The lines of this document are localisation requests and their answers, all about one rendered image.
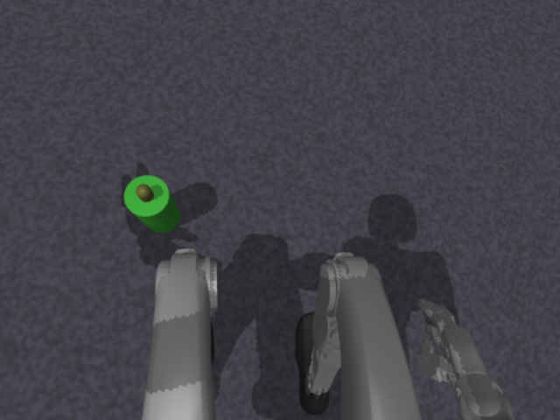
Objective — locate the right robot arm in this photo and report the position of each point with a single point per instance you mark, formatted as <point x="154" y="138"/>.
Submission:
<point x="480" y="398"/>

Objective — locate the right robot hand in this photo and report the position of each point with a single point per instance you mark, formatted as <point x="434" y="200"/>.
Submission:
<point x="456" y="345"/>

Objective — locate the bottle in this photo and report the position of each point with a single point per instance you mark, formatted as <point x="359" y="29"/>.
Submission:
<point x="150" y="200"/>

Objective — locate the right robot foot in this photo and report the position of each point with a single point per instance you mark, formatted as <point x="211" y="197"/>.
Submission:
<point x="312" y="404"/>

